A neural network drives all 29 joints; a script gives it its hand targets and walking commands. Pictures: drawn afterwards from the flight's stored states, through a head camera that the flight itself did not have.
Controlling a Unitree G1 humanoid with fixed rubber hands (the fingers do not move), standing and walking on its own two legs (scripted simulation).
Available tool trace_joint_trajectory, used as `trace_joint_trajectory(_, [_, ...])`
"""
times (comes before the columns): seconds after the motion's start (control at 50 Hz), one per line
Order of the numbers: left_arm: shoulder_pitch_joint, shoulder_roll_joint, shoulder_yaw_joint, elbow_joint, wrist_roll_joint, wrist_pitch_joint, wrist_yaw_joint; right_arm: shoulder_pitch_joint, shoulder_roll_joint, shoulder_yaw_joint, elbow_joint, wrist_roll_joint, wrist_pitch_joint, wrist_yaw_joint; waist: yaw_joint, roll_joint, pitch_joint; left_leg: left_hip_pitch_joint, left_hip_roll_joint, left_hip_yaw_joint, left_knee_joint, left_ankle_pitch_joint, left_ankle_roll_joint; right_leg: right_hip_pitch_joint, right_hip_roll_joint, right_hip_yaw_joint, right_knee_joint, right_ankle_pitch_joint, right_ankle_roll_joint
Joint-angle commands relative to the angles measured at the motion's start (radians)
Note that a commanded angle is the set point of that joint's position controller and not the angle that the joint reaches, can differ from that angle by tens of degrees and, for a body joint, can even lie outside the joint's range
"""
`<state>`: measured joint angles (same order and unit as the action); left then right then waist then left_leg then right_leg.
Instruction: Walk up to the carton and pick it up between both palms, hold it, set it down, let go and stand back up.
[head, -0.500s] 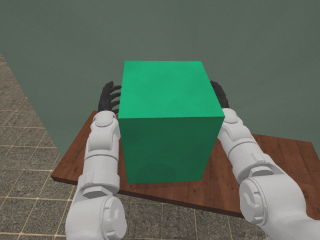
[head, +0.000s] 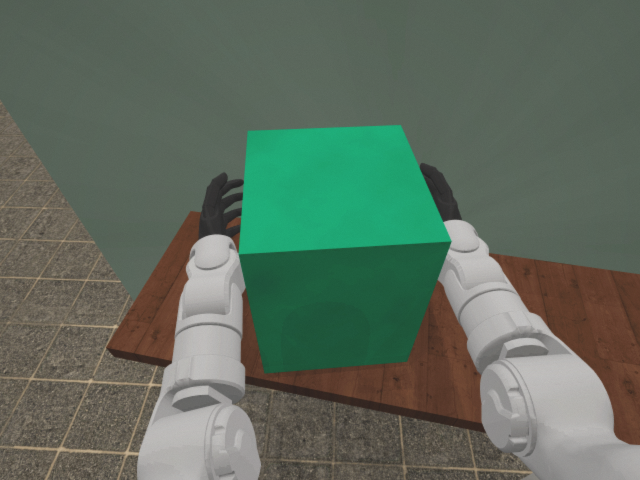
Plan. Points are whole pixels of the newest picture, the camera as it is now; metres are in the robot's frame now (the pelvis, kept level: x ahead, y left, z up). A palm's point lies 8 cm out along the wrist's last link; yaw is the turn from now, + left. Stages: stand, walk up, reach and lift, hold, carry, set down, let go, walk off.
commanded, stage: set down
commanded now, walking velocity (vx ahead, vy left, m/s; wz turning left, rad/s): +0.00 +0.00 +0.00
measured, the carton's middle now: (331, 251) +0.39 +0.06 +0.07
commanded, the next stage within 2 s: none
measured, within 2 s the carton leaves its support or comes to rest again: rests again in 0.44 s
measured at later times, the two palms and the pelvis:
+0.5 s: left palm (218, 253) +0.36 +0.20 +0.09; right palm (441, 240) +0.41 -0.09 +0.09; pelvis -0.01 +0.01 +0.00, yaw -1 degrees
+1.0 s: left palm (218, 257) +0.36 +0.20 +0.08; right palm (441, 243) +0.41 -0.09 +0.08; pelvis +0.00 +0.01 +0.00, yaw -1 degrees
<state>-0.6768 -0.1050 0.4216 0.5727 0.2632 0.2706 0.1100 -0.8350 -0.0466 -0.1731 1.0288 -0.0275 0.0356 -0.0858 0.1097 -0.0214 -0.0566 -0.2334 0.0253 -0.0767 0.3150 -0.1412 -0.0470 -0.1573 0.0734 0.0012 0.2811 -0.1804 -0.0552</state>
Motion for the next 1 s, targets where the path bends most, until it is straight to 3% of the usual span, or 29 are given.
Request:
trace_joint_trajectory(0.0, [-0.691,-0.548,-0.381,-0.084,-0.046,-0.049,-0.105,-0.786,0.563,0.203,-0.267,-0.007,-0.107,0.126,-0.002,0.008,-0.587,0.195,-0.031,0.123,0.043,0.417,-0.014,0.211,-0.055,-0.058,0.045,0.564,0.113])
trace_joint_trajectory(0.12, [-0.671,-0.557,-0.393,-0.089,-0.039,-0.065,-0.097,-0.761,0.558,0.197,-0.260,-0.018,-0.125,0.137,-0.001,0.023,-0.595,0.203,-0.026,0.128,0.056,0.459,-0.019,0.197,-0.045,-0.066,0.045,0.548,0.098])
trace_joint_trajectory(0.26, [-0.636,-0.540,-0.352,-0.041,-0.011,-0.078,-0.100,-0.736,0.553,0.169,-0.234,-0.048,-0.134,0.151,0.021,0.010,-0.535,0.176,-0.026,0.142,0.037,0.403,-0.004,0.186,-0.051,-0.060,0.028,0.463,0.091])
trace_joint_trajectory(0.36, [-0.654,-0.544,-0.335,-0.021,-0.007,-0.106,-0.104,-0.745,0.553,0.124,-0.225,-0.094,-0.154,0.162,0.013,-0.007,-0.567,0.155,-0.025,0.154,0.024,0.373,-0.001,0.185,-0.048,-0.066,0.025,0.433,0.089])
trace_joint_trajectory(0.58, [-0.642,-0.523,-0.298,0.021,0.030,-0.153,-0.091,-0.694,0.526,0.013,-0.152,-0.186,-0.193,0.197,0.018,0.017,-0.555,0.169,-0.017,0.181,0.019,0.359,-0.003,0.127,-0.047,-0.080,0.000,0.289,0.067])
trace_joint_trajectory(0.88, [-0.517,-0.500,-0.243,0.047,0.081,-0.171,-0.115,-0.572,0.526,-0.026,-0.109,-0.245,-0.213,0.209,0.016,0.003,-0.452,0.130,-0.023,0.198,0.003,0.367,0.007,0.173,-0.052,-0.079,0.011,0.328,0.077])
trace_joint_trajectory(0.98, [-0.491,-0.493,-0.231,0.053,0.090,-0.171,-0.118,-0.541,0.521,-0.039,-0.096,-0.258,-0.213,0.214,0.018,0.000,-0.413,0.131,-0.021,0.203,-0.003,0.344,0.012,0.151,-0.050,-0.077,0.003,0.283,0.074])
